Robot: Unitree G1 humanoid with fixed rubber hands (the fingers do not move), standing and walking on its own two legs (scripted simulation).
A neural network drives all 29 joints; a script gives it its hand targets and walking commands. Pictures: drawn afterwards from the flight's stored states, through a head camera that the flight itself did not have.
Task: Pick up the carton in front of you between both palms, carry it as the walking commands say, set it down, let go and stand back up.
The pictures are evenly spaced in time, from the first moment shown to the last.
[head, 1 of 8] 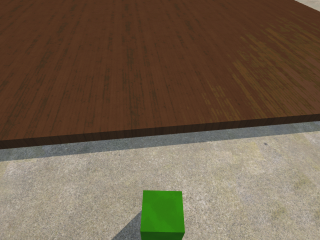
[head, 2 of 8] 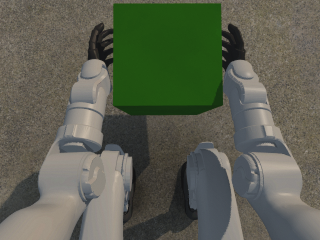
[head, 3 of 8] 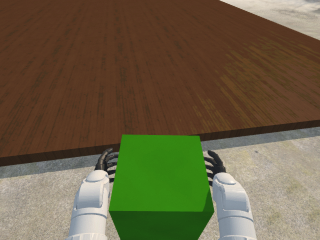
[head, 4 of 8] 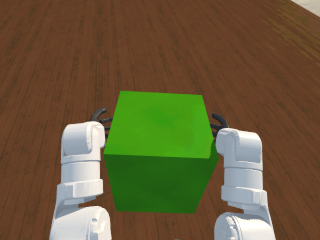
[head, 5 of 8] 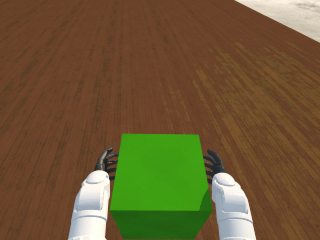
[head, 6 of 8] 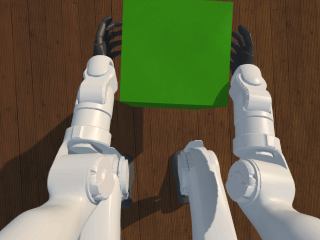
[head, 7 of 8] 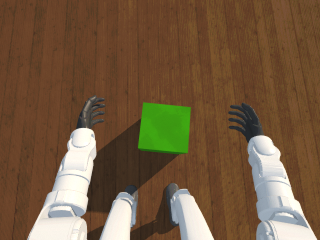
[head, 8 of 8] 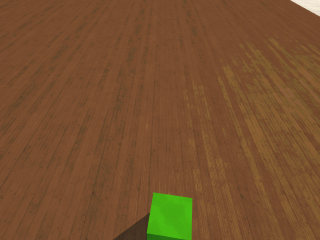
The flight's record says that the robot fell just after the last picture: no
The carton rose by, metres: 0.89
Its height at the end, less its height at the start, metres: +0.10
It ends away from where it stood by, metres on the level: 2.71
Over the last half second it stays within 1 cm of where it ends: yes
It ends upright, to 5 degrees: yes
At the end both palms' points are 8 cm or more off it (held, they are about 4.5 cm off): yes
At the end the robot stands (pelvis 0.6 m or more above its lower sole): yes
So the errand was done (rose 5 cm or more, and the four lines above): yes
